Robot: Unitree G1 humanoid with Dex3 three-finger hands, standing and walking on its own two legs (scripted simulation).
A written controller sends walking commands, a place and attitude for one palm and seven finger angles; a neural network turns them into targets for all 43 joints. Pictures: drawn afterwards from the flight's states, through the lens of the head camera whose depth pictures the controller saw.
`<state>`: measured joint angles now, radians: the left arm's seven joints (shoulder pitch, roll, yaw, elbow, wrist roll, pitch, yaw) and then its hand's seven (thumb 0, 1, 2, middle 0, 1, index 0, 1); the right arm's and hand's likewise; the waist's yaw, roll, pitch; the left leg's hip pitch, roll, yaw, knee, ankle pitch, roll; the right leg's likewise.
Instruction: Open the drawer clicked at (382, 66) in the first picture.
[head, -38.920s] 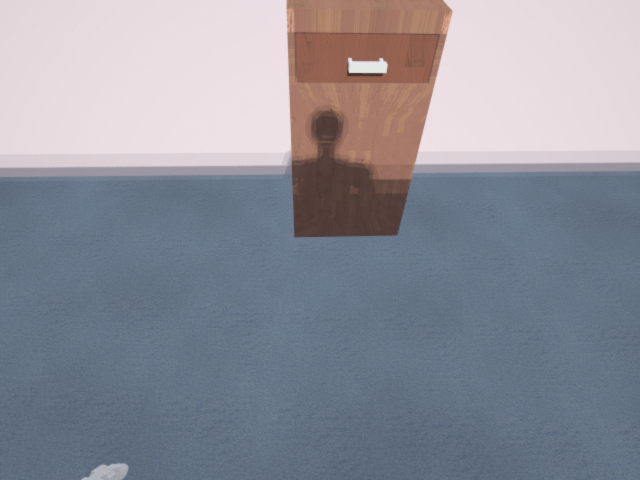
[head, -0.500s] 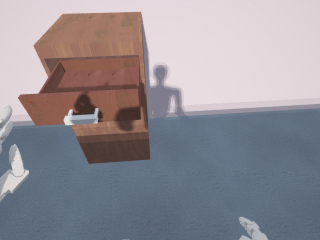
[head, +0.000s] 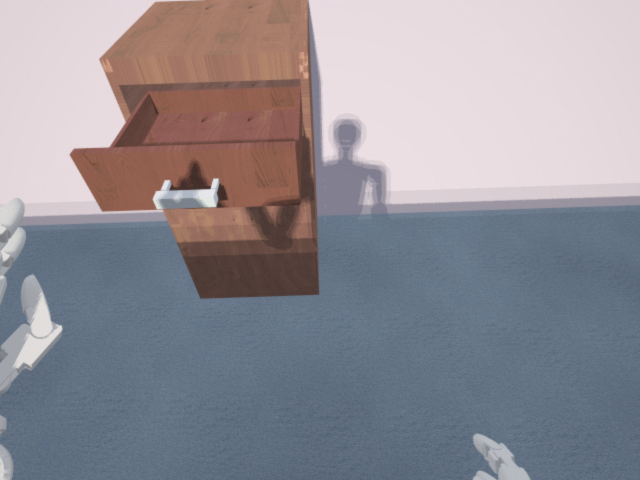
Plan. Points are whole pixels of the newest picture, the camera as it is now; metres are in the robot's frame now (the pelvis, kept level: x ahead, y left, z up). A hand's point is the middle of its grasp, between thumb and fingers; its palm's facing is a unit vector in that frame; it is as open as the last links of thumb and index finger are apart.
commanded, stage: stop stepping back and stand still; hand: left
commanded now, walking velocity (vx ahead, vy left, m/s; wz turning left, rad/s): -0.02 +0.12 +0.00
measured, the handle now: (188, 191) +0.60 +0.29 +0.02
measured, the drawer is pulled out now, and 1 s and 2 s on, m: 0.28 0.28 0.28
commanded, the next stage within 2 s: let the arm hang, fingers relaxed in 0.10 s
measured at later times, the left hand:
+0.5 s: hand out of the picture +0.10 +0.19 -0.14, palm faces -0.04 -0.98 -0.21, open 7.4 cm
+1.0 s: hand out of the picture +0.03 +0.23 -0.14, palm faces +0.04 -0.96 -0.27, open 7.4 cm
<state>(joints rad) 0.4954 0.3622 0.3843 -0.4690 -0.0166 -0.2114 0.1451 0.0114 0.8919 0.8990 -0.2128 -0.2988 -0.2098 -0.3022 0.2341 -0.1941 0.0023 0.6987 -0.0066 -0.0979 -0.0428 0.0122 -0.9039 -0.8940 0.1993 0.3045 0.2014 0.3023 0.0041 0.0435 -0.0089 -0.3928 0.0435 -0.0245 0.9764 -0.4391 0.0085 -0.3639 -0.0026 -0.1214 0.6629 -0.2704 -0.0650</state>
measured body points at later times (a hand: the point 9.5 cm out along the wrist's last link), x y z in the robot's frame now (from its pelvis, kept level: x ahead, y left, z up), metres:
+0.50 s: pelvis +0.02 +0.01 +0.01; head +0.04 +0.01 +0.46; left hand +0.10 +0.25 -0.12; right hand +0.13 -0.23 -0.12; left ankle +0.03 +0.13 -0.72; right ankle +0.02 -0.10 -0.72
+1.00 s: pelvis +0.01 +0.02 +0.02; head +0.03 +0.01 +0.47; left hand +0.02 +0.28 -0.12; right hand +0.04 -0.20 -0.14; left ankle +0.03 +0.13 -0.72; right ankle +0.02 -0.10 -0.72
